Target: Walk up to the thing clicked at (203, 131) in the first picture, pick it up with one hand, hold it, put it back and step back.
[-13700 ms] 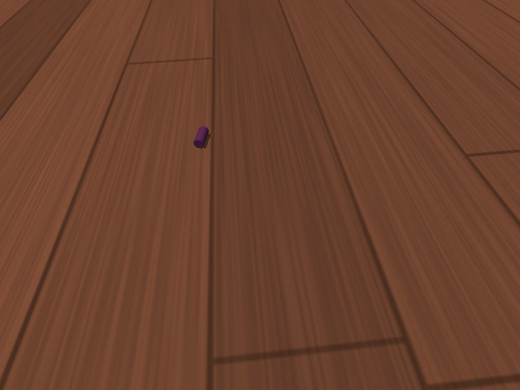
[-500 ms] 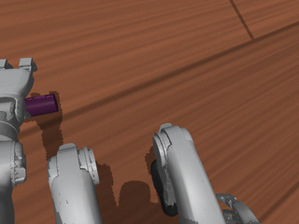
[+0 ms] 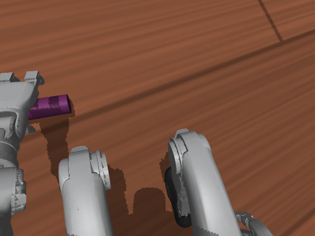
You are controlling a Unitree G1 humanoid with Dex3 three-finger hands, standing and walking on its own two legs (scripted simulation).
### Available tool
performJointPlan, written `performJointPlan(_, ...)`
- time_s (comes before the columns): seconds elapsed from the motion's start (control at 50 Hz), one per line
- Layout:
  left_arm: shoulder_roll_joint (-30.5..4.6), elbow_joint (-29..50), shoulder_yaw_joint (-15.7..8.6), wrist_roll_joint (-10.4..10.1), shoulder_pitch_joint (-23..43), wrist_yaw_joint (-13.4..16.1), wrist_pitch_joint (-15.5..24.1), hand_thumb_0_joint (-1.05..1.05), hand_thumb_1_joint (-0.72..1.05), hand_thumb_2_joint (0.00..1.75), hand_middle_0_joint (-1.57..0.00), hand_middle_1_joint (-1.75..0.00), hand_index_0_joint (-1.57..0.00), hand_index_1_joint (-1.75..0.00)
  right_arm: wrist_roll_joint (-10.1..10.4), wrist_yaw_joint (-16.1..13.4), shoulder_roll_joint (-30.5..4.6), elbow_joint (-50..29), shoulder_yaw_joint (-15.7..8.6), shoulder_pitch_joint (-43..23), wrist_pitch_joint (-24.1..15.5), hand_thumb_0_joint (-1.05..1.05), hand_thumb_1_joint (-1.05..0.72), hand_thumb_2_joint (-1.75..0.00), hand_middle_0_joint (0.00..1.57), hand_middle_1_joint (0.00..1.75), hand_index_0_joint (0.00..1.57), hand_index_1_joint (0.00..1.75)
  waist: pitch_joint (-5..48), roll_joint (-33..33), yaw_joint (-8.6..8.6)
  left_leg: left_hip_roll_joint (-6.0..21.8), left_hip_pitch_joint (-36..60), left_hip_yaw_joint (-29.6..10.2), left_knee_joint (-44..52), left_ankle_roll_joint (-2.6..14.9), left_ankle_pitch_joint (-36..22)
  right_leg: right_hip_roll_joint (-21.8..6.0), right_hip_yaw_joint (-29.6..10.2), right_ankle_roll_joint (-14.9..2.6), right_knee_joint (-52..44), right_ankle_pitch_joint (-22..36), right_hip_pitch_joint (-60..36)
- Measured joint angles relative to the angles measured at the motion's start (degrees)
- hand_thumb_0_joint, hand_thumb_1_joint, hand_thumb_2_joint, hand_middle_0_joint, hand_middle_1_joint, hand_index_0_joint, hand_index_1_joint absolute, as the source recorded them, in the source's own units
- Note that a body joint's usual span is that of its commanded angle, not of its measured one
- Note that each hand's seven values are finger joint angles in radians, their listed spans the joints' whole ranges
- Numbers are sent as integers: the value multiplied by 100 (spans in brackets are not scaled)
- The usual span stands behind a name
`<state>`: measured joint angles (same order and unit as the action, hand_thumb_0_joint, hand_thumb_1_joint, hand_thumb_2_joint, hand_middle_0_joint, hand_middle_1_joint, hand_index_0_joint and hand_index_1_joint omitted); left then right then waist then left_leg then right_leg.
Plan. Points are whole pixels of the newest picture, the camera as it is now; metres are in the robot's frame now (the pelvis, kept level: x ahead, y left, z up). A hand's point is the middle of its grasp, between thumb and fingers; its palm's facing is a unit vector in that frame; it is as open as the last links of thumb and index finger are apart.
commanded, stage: close in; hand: left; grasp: from above
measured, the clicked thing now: (46, 107) +0.47 +0.28 -0.30
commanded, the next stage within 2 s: rest palm in 0.12 s
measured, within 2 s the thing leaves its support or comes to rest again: neither
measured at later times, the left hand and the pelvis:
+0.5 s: hand (37, 106) +0.45 +0.28 -0.22, palm faces -0.49 -0.10 -0.87, open 13.9 cm; pelvis +0.00 +0.00 -0.01, yaw -2 degrees
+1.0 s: hand (42, 106) +0.46 +0.28 -0.26, palm faces -0.45 -0.13 -0.88, open 14.0 cm; pelvis +0.00 +0.01 -0.03, yaw -5 degrees
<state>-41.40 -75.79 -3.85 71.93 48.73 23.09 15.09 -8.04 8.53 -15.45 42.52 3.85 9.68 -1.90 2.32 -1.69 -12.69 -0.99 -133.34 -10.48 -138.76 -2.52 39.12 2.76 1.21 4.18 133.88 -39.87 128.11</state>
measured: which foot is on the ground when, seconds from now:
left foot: down 0.00-1.00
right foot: down 0.00-1.00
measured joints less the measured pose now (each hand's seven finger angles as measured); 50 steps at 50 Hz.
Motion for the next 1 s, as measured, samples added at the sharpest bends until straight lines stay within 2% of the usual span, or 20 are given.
performJointPlan(0.06, -9, -444, 127, 152, 362, 202, -88, 0, -47, 102, -14, -101, -14, -101, -32, -40, -30, 26, 11, -168, -33, 1, -91, -90, 20, 30, 20, 30, 109, -32, -38, 0, -32, 18, 13, 20, -33, -1, -10, -25, -9, 24, 28)
performJointPlan(0.1, -72, -870, 196, 209, 700, 282, -187, 0, -46, 104, -15, -102, -15, -102, -58, -60, -53, 5, 62, -283, -85, 1, -91, -90, 20, 30, 20, 30, 140, -45, -122, 1, -60, 14, 8, 36, -57, 4, -2, -36, -16, 48, 48)
performJointPlan(0.2, -263, -1558, 226, 197, 1252, 292, -408, 0, -45, 103, -13, -105, -14, -104, -100, -89, -101, -129, 215, -430, -215, 0, -91, -90, 20, 30, 20, 30, 33, -27, -360, 5, -96, -45, -41, 61, -86, 25, 54, -51, -36, 95, 44)
performJointPlan(0.3, -335, -1559, 51, 203, 1171, 186, -432, 0, -45, 100, -11, -105, -13, -103, -135, -67, -118, -194, 328, -294, -207, 0, -90, -90, 20, 30, 20, 30, -94, -12, -478, 17, -113, -65, -97, 78, -57, 43, 69, -48, -14, 87, 46)
performJointPlan(0.42, -525, -1574, -152, 223, 940, 244, -244, 1, -48, 99, -10, -102, -11, -101, -240, 8, -91, -154, 493, -87, -203, 0, -90, -90, 20, 30, 20, 30, -308, -90, -555, 22, -146, -124, -212, 64, -33, 73, 104, -7, 66, 92, 79)
performJointPlan(0.54, -735, -1657, -223, 314, 810, 549, 2, 0, -49, 99, -10, -100, -10, -100, -403, 97, -75, -54, 623, 21, -319, 1, -90, -90, 20, 30, 20, 30, -482, -206, -593, 19, -217, -210, -375, 29, -2, 108, 160, -17, 187, 96, 154)
performJointPlan(0.6, -811, -1650, -335, 373, 740, 736, 57, 0, -50, 100, -9, -99, -10, -99, -480, 138, -77, -22, 664, 10, -405, 1, -90, -90, 20, 30, 20, 30, -538, -244, -621, 22, -243, -263, -463, 20, 35, 131, 193, 12, 238, 89, 175)
performJointPlan(0.74, -908, -1918, -417, 454, 839, 1090, -58, 0, -50, 102, -9, -99, -9, -99, -640, 300, -101, -24, 718, -116, -622, 1, -89, -90, 20, 30, 20, 30, -557, -312, -721, 39, -276, -341, -625, 14, 129, 171, 246, -2, 338, 51, 207)
performJointPlan(0.8, -921, -2011, -455, 420, 861, 1163, -165, 0, -50, 102, -9, -98, -9, -99, -683, 357, -119, -49, 728, -197, -701, 1, -89, -90, 20, 30, 20, 30, -577, -305, -754, 48, -272, -377, -675, 22, 165, 186, 273, 9, 352, 38, 193)
performJointPlan(0.92, -991, -2182, -546, 353, 907, 1143, -266, 0, -50, 102, -9, -98, -9, -98, -719, 452, -171, -112, 785, -322, -822, 0, -89, -90, 20, 30, 20, 30, -666, -311, -803, 63, -248, -408, -719, 54, 198, 203, 299, 40, 345, 27, 143)
performJointPlan(1.0, -1057, -2239, -508, 299, 929, 1105, -254, 0, -50, 101, -10, -97, -9, -98, -730, 512, -206, -117, 829, -346, -884, 0, -90, -90, 20, 30, 20, 30, -737, -354, -806, 67, -215, -421, -739, 65, 212, 205, 311, 42, 346, 21, 100)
